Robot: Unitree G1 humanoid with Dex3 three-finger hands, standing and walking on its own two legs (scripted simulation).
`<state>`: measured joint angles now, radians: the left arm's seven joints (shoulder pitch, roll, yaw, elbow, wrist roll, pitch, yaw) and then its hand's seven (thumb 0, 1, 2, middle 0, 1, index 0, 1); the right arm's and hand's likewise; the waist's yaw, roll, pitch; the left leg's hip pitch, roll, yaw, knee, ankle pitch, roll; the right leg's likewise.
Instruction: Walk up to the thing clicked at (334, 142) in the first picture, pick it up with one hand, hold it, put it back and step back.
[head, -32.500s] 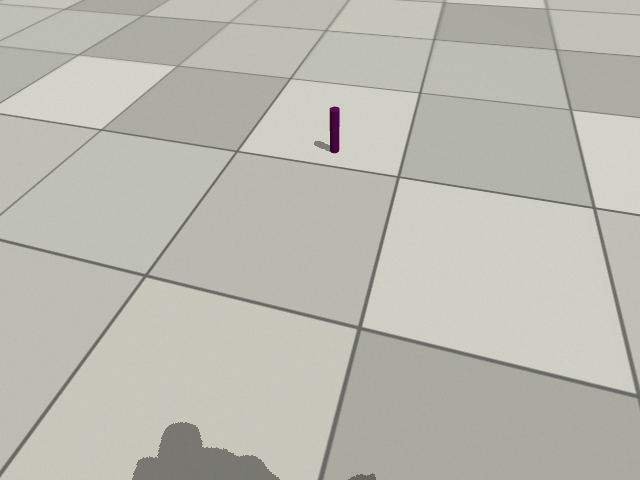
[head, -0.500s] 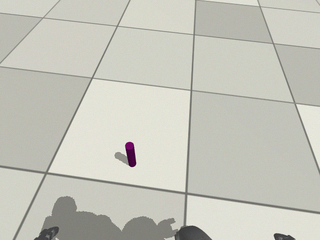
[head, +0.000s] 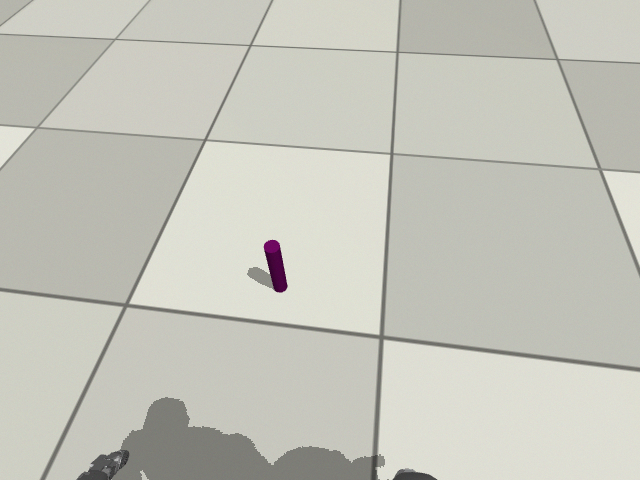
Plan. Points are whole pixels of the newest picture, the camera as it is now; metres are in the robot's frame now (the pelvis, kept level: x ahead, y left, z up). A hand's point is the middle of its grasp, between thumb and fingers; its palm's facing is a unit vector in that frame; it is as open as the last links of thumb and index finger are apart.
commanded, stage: step back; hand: left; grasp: from the side
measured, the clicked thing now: (276, 267) +0.81 +0.17 -0.63
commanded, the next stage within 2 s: stand in 1.60 s
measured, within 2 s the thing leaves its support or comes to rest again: neither
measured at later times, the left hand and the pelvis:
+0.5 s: hand out of the picture -0.10 +0.23 -0.13, palm faces -0.06 -0.91 -0.41, open 7.4 cm; pelvis -0.18 -0.04 +0.00, yaw -3 degrees
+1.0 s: hand out of the picture -0.21 +0.23 -0.14, palm faces +0.03 -0.93 -0.37, open 7.4 cm; pelvis -0.25 -0.04 +0.01, yaw +1 degrees
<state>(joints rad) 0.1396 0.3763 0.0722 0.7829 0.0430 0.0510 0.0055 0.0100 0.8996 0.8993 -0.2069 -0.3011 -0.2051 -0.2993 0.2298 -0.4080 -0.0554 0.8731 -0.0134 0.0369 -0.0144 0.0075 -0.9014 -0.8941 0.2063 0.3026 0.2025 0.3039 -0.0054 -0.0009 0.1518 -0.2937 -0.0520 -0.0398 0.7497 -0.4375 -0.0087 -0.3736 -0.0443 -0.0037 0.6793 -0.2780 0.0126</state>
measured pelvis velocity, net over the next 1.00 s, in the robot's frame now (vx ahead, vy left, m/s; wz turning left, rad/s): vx -0.25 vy -0.04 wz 0.02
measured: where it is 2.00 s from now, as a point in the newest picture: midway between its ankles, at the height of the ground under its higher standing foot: outside the picture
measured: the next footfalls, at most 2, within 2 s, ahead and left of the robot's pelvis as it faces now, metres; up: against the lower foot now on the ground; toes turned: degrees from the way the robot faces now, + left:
left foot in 0.02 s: +0.02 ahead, +0.11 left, +0.00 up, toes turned -2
right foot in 0.36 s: -0.18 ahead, -0.16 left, +0.00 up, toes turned +2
